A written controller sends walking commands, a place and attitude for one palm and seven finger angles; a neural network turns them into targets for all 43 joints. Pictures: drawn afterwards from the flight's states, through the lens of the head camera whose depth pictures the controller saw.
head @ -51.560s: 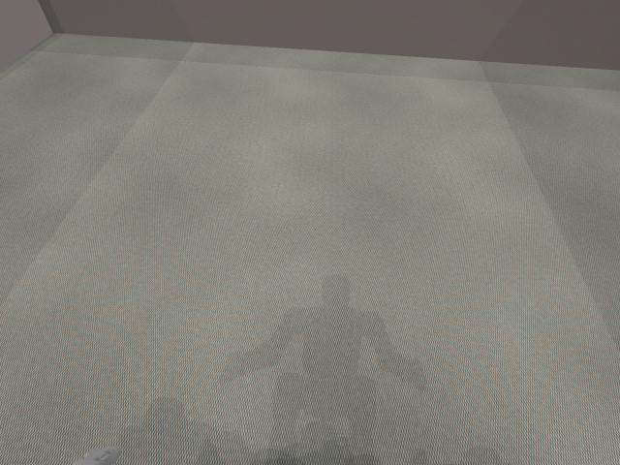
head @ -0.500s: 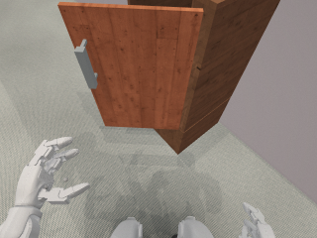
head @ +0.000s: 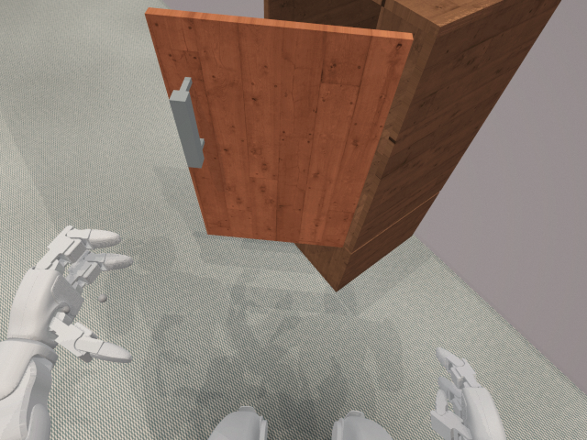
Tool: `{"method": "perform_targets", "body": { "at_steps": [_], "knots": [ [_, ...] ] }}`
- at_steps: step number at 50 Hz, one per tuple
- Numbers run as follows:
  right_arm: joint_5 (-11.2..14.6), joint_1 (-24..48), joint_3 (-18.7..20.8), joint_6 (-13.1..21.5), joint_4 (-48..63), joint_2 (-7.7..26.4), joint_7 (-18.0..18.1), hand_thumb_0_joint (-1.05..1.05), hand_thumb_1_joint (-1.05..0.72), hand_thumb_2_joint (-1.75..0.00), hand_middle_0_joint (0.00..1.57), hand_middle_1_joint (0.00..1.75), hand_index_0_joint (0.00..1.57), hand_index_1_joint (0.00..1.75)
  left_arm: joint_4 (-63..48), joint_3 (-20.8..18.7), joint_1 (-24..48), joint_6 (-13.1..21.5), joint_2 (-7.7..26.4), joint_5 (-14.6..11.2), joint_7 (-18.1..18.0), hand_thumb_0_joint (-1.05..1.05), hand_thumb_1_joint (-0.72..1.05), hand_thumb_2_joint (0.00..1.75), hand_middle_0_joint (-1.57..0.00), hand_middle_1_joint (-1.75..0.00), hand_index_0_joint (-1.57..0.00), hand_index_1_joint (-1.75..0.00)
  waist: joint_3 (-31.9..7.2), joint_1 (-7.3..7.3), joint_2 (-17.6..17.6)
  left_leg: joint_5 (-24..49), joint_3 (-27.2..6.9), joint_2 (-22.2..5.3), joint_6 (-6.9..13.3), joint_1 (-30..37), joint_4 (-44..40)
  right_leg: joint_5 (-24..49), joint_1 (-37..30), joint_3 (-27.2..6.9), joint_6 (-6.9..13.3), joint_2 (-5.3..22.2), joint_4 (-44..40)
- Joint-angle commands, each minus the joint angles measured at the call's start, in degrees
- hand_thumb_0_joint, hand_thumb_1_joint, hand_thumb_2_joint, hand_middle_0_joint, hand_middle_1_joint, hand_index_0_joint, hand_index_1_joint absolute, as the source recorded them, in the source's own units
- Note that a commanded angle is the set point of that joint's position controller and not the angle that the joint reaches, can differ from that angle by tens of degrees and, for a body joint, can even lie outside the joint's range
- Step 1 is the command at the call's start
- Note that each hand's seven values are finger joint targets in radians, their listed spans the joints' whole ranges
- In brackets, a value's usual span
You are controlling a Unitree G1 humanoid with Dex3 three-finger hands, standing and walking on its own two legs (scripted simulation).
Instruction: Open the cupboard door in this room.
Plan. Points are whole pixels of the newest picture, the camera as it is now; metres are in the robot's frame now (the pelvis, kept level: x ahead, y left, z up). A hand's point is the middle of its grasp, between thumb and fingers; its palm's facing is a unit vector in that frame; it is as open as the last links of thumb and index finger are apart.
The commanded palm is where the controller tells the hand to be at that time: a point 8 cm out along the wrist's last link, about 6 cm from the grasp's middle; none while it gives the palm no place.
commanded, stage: raise the hand with hooked fingers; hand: left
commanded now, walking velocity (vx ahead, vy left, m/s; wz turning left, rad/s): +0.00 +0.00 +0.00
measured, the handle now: (191, 124) +0.60 +0.23 +0.03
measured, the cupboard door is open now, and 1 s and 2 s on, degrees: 48 48 48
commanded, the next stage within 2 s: move the hooked fingers beside the handle in 0.68 s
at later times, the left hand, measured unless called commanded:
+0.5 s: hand (94, 275) +0.29 +0.27 +0.05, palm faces +0.00 -1.00 -0.04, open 13.9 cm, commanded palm +0.27 +0.32 +0.06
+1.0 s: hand (104, 257) +0.32 +0.27 +0.05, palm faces +0.02 -1.00 -0.03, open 13.9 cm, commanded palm +0.31 +0.32 +0.05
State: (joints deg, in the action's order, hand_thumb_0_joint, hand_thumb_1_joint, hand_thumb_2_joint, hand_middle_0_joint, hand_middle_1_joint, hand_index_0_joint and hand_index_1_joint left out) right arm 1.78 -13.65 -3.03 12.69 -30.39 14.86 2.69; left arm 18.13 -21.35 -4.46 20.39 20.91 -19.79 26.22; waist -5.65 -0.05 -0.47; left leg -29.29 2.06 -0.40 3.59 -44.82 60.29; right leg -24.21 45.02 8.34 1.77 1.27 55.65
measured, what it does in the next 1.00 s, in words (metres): stands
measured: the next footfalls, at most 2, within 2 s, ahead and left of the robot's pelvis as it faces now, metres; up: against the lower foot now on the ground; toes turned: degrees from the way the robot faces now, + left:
none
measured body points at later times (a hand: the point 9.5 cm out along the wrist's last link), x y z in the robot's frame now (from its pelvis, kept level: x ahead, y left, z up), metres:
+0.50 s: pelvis +0.00 +0.01 +0.01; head +0.08 +0.03 +0.45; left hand +0.29 +0.33 +0.05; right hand +0.14 -0.25 -0.07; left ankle +0.00 +0.07 -0.67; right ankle +0.03 -0.11 -0.67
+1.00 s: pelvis +0.00 -0.01 +0.00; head +0.08 +0.01 +0.44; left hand +0.31 +0.33 +0.05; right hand +0.15 -0.26 -0.08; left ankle +0.00 +0.07 -0.67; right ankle +0.03 -0.11 -0.67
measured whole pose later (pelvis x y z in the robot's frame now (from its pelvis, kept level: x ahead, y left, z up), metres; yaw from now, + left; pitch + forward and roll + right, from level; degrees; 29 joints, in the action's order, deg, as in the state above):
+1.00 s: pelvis +0.00 -0.01 +0.00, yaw +0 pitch +15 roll -3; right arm 2.0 -14.7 -3.3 10.9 -32.5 16.7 4.1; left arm 36.1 -25.9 12.3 20.5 26.0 -18.5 30.9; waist -4.9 1.0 -0.2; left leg -28.6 1.6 -0.8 2.9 -46.2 60.2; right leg -23.7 46.5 8.6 2.6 0.8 55.6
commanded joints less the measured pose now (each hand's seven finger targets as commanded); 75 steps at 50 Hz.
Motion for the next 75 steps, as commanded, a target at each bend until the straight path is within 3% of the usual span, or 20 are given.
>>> {"method": "perform_targets", "body": {
  "at_steps": [1,3,9,12,18,25,31,38,39,45,49,53,54,57,63,66,69,72,74,75],
  "knots": [
    [0.38,-1.47,4.54,2.36,6.34,10.02,1.10,0.00,-0.90,-0.90,0.20,0.30,0.20,0.30,-8.14,-5.85,10.00,3.15,13.17,-1.85,1.85,0.00,-0.50,0.30,-0.30,-1.20,-0.30,-1.20,-15.03,0.60,-4.69,22.51,-6.07,-0.27,-3.84,9.15,-10.97,11.49,-9.49,-4.14,0.34,-2.22,-5.33],
    [0.24,-1.92,4.49,2.11,6.17,10.32,1.02,0.00,-0.90,-0.90,0.20,0.30,0.20,0.30,-8.19,-6.82,12.71,2.98,15.25,-1.80,2.80,0.00,-0.50,0.30,-0.30,-1.20,-0.30,-1.20,-16.62,0.51,-6.49,24.52,-6.33,-0.40,-4.25,10.86,-10.99,11.84,-9.14,-4.15,0.51,-2.39,-5.18],
    [0.40,-2.50,4.46,1.44,5.88,10.72,1.09,0.00,-0.90,-0.90,0.20,0.30,0.20,0.30,-3.30,-8.91,15.60,2.56,17.58,-2.55,4.44,0.00,-0.50,0.30,-0.30,-1.20,-0.30,-1.20,-15.60,0.59,-5.43,22.54,-6.12,-0.38,-3.97,9.88,-11.94,10.78,-10.09,-4.40,0.57,-2.46,-6.35],
    [0.28,-2.94,4.65,1.56,6.47,10.69,0.80,0.00,-0.90,-0.90,0.20,0.30,0.20,0.30,-2.58,-7.65,13.60,2.23,15.74,-2.98,5.20,0.00,-0.50,0.30,-0.30,-1.20,-0.30,-1.20,-16.18,0.44,-5.48,24.11,-6.19,-0.38,-4.00,11.04,-12.08,11.33,-10.01,-4.20,0.74,-2.58,-6.48],
    [0.08,-3.80,5.10,1.40,6.46,10.91,0.18,0.00,-0.90,-0.90,0.20,0.30,0.20,0.30,-5.78,-9.45,13.80,3.26,18.32,-2.38,4.11,0.00,-0.50,0.30,-0.30,-1.20,-0.30,-1.20,-17.86,0.10,-7.23,27.49,-6.39,-0.71,-4.52,12.82,-12.21,12.45,-9.98,-4.23,0.57,-2.54,-6.27],
    [0.18,-3.36,4.99,1.13,6.38,10.68,0.25,0.00,-0.90,-0.90,0.20,0.30,0.20,0.30,-5.19,-8.72,13.96,4.12,17.19,-2.18,3.08,0.00,-0.50,0.30,-0.30,-1.20,-0.30,-1.20,-15.84,0.40,-7.68,23.74,-6.73,-0.72,-4.77,12.34,-13.23,9.62,-9.05,-4.06,0.53,-2.48,-6.76],
    [0.33,-2.94,4.64,1.00,6.46,10.66,0.73,0.00,-0.90,-0.90,0.20,0.30,0.20,0.30,-2.30,-8.15,14.59,3.49,16.52,-2.45,4.15,0.00,-0.50,0.30,-0.30,-1.20,-0.30,-1.20,-14.54,1.04,-4.66,18.50,-5.89,-0.28,-3.50,9.39,-13.02,8.55,-10.04,-4.77,0.40,-2.32,-7.66],
    [0.25,-2.74,4.29,1.24,6.29,10.30,0.82,0.00,-0.90,-0.90,0.20,0.30,0.20,0.30,-3.28,-8.25,15.65,3.95,17.20,-2.26,4.23,0.00,-0.50,0.30,-0.30,-1.20,-0.30,-1.20,-15.11,0.84,-6.70,19.16,-5.67,-0.12,-3.47,9.98,-12.50,9.34,-10.10,-5.10,0.56,-2.38,-7.28],
    [0.27,-2.53,4.36,1.24,6.32,10.25,0.89,0.00,-0.90,-0.90,0.20,0.30,0.20,0.30,-3.35,-8.45,15.56,4.01,17.18,-2.38,4.13,0.00,-0.50,0.30,-0.30,-1.20,-0.30,-1.20,-14.90,0.89,-4.95,18.91,-5.82,-0.13,-3.37,9.43,-12.56,9.48,-10.62,-4.97,0.48,-2.33,-7.30],
    [0.40,-3.27,3.88,0.81,4.10,10.77,2.24,0.00,-0.90,-0.90,0.20,0.30,0.20,0.30,3.82,-8.36,29.57,3.85,19.81,-0.92,4.37,0.00,-0.50,0.30,-0.30,-1.20,-0.30,-1.20,-13.90,2.97,-4.79,13.31,-5.38,-0.07,-2.71,6.35,-10.97,5.84,-8.04,-6.30,0.23,-2.08,-7.29],
    [0.49,-4.05,3.78,0.48,3.30,11.03,2.60,0.00,-0.90,-0.90,0.20,0.30,0.20,0.30,7.92,-7.52,36.41,4.03,21.68,0.44,5.87,0.00,-0.50,0.30,-0.30,-1.20,-0.30,-1.20,-17.21,3.12,-6.53,15.30,-5.25,-0.08,-2.49,6.61,-9.93,7.89,-8.45,-6.87,0.41,-1.92,-6.35],
    [0.26,-5.79,4.02,-0.48,3.29,11.20,1.98,0.00,-0.90,-0.90,0.20,0.30,0.20,0.30,11.33,-9.81,35.47,3.22,24.16,0.61,6.43,0.00,-0.50,0.30,-0.30,-1.20,-0.30,-1.20,-21.84,1.86,-5.85,22.52,-4.87,-0.27,-2.64,7.46,-8.87,14.50,-11.25,-6.94,0.33,-2.10,-5.12],
    [0.31,-6.05,4.14,-0.88,3.30,11.23,1.78,0.00,-0.90,-0.90,0.20,0.30,0.20,0.30,13.05,-10.51,35.30,2.85,24.56,0.46,6.31,0.00,-0.50,0.30,-0.30,-1.20,-0.30,-1.20,-21.45,2.00,-4.16,22.26,-4.51,-0.27,-2.43,6.15,-8.61,15.19,-11.83,-7.18,0.05,-2.12,-5.25],
    [0.33,-6.41,4.03,-2.05,3.71,11.40,1.32,0.00,-0.90,-0.90,0.20,0.30,0.20,0.30,16.95,-11.11,37.24,2.34,25.66,0.90,5.89,0.00,-0.50,0.30,-0.30,-1.20,-0.30,-1.20,-18.74,2.08,-4.43,19.89,-3.90,-0.19,-2.26,3.08,-8.49,13.70,-11.17,-7.42,0.23,-2.26,-5.22],
    [-0.03,-9.02,4.65,-4.05,3.16,11.71,0.81,0.00,-0.90,-0.90,0.20,0.30,0.20,0.30,17.83,-14.24,40.87,4.70,30.05,2.11,5.69,0.00,-0.50,0.30,-0.30,-1.20,-0.30,-1.20,-23.72,2.07,-5.57,23.58,-3.53,-0.43,-1.96,4.37,-7.72,17.27,-12.59,-8.03,0.04,-2.52,-4.42],
    [0.07,-9.35,4.64,-4.97,2.67,11.71,0.70,0.00,-0.90,-0.90,0.20,0.30,0.20,0.30,20.74,-12.82,43.22,4.89,28.73,2.24,6.19,0.00,-0.50,0.30,-0.30,-1.20,-0.30,-1.20,-21.72,3.39,-4.90,21.27,-3.31,-0.51,-1.69,2.79,-7.69,16.01,-11.39,-8.22,-0.32,-2.45,-4.99],
    [-0.03,-10.43,4.69,-6.07,1.90,12.17,1.05,0.00,-0.90,-0.90,0.20,0.30,0.20,0.30,23.97,-15.38,46.28,5.30,32.88,2.82,6.86,0.00,-0.50,0.30,-0.30,-1.20,-0.30,-1.20,-22.63,3.38,-5.04,21.08,-3.15,-0.48,-1.52,1.58,-7.05,16.16,-12.03,-8.82,-0.23,-2.53,-4.78],
    [-0.08,-10.94,4.59,-6.75,0.97,12.23,1.33,0.00,-0.90,-0.90,0.20,0.30,0.20,0.30,26.01,-12.83,53.54,6.23,32.23,3.65,7.45,0.00,-0.50,0.30,-0.30,-1.20,-0.30,-1.20,-21.49,5.25,-5.93,20.91,-3.66,-0.78,-1.20,2.17,-6.19,15.00,-8.30,-8.60,-0.04,-2.84,-4.27],
    [-0.31,-11.90,4.68,-7.42,0.60,12.57,1.21,0.00,-0.90,-0.90,0.20,0.30,0.20,0.30,27.87,-14.45,53.61,6.80,34.56,4.29,7.62,0.00,-0.50,0.30,-0.30,-1.20,-0.30,-1.20,-24.30,4.32,-7.06,22.02,-4.08,-0.79,-1.54,3.64,-6.29,15.15,-8.66,-8.31,0.00,-2.86,-3.99],
    [-0.26,-11.92,4.60,-7.77,0.62,12.50,1.12,0.00,-0.90,-0.90,0.20,0.30,0.20,0.30,29.57,-14.20,53.40,6.72,34.29,4.43,7.76,0.00,-0.50,0.30,-0.30,-1.20,-0.30,-1.20,-23.45,4.56,-7.26,22.02,-3.89,-0.76,-1.49,3.27,-6.14,15.22,-8.12,-8.28,-0.03,-2.88,-4.12]
  ]
}}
